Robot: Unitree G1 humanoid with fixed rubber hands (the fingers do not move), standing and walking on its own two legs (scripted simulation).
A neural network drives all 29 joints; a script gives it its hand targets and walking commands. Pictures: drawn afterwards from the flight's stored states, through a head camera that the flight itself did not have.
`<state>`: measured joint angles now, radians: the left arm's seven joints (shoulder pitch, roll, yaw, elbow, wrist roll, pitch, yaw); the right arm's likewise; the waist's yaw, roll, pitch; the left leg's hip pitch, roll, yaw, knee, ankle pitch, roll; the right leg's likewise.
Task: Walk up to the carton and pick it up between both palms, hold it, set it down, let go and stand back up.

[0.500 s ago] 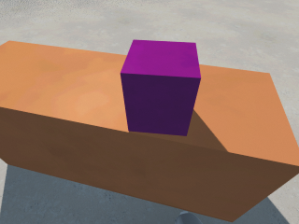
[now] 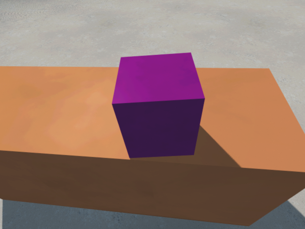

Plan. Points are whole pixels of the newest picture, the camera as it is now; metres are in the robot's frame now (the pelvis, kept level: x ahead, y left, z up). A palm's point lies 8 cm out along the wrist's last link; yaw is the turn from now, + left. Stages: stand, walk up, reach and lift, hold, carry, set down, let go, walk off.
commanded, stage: walk up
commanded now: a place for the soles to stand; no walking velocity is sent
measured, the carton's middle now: (158, 107) +0.46 +0.01 +0.06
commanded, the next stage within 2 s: reach and lift in 1.48 s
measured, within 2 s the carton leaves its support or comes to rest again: neither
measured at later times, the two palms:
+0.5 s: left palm out of the picture +0.08 +0.28 -0.13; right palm out of the picture +0.14 -0.19 -0.11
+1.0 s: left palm out of the picture +0.08 +0.25 -0.13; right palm out of the picture +0.04 -0.23 -0.13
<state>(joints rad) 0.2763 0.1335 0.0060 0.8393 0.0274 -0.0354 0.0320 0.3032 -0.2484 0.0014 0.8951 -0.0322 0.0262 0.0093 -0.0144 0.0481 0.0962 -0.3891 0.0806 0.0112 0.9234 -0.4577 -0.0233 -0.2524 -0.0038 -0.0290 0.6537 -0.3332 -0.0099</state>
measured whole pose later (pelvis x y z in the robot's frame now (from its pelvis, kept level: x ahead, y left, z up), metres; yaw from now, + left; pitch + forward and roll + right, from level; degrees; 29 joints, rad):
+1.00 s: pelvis +0.03 +0.01 +0.01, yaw -1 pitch -2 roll +0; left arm 0.19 0.21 -0.03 1.06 0.00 0.01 0.01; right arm 0.23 -0.23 0.03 1.05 0.00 0.01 0.00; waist -0.02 0.00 0.08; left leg -0.25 0.08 0.06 0.52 -0.22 -0.04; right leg -0.18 -0.03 0.01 0.53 -0.30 0.02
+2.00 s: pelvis +0.01 +0.00 +0.00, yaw -1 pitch -5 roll +0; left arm 0.19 0.21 0.02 0.42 0.05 0.52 0.00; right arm 0.14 -0.18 -0.05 0.70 -0.02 0.06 0.05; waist -0.03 -0.05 0.13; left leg -0.27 0.08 0.03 0.63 -0.26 -0.05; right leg -0.21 -0.02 -0.01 0.66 -0.36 0.01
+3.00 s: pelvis +0.07 +0.01 +0.03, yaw -2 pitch -5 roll +1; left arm 0.41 0.21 -0.02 0.22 -0.09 -0.08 0.04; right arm 0.41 -0.16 0.01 0.39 0.12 -0.26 0.01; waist 0.04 -0.02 0.03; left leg -0.02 0.06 0.08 0.31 -0.19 -0.05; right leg 0.04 -0.03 0.01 0.31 -0.26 0.02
